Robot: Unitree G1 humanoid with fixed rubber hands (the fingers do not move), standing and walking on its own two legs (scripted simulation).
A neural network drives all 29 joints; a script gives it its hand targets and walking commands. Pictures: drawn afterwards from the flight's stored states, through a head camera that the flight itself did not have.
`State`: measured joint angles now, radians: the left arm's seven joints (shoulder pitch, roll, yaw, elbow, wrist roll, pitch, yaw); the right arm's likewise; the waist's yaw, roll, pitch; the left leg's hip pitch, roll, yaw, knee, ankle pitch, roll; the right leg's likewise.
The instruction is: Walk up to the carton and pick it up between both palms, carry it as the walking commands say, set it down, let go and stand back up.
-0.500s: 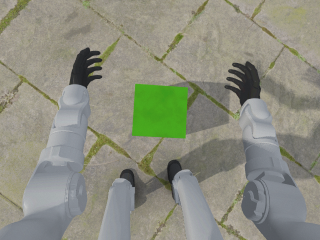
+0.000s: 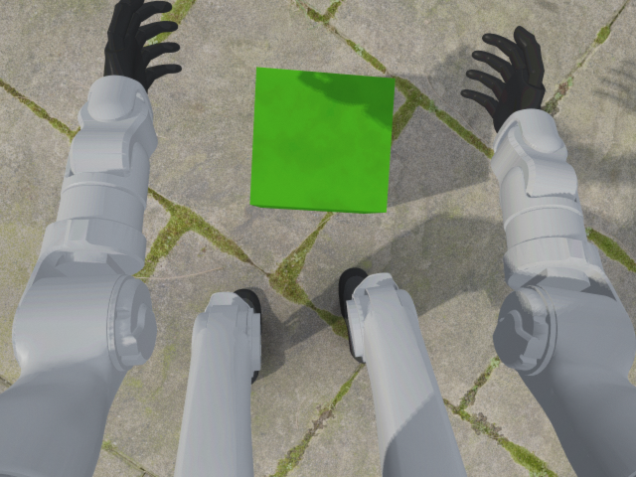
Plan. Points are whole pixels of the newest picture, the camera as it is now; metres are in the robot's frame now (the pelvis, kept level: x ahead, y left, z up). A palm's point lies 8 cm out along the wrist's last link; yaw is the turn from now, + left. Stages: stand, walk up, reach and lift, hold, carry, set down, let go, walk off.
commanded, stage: reach and lift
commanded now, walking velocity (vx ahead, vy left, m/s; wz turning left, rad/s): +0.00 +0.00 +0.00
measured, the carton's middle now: (318, 151) +0.50 -0.07 -0.43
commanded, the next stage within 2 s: none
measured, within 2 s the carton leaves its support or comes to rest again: neither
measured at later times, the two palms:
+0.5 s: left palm (180, 110) +0.55 +0.13 -0.27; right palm (450, 132) +0.48 -0.25 -0.27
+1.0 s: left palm (195, 124) +0.54 +0.13 -0.34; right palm (427, 143) +0.48 -0.25 -0.35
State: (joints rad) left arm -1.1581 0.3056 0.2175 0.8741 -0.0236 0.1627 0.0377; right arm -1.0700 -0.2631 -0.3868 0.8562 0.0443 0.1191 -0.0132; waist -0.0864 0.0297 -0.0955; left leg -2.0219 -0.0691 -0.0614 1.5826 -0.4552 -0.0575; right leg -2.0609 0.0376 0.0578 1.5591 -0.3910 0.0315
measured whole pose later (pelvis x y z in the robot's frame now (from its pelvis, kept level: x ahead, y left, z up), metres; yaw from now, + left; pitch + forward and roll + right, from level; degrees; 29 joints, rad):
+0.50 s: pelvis +0.00 +0.01 -0.11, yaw -1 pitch +48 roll +0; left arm -1.31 0.34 0.10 1.03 -0.11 0.08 0.09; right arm -1.21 -0.30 -0.31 1.02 0.13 0.03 -0.06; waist -0.09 0.02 0.09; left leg -2.27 -0.08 -0.06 2.00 -0.58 -0.06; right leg -2.30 0.03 0.04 1.96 -0.50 0.05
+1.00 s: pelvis -0.01 +0.00 -0.16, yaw +0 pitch +40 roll -1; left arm -1.42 0.39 -0.02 1.14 -0.21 0.03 0.09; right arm -1.34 -0.34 -0.23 1.20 0.20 -0.02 -0.08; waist -0.09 0.01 0.30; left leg -2.31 -0.06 -0.05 2.20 -0.60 -0.05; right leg -2.33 -0.01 0.01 2.16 -0.53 0.02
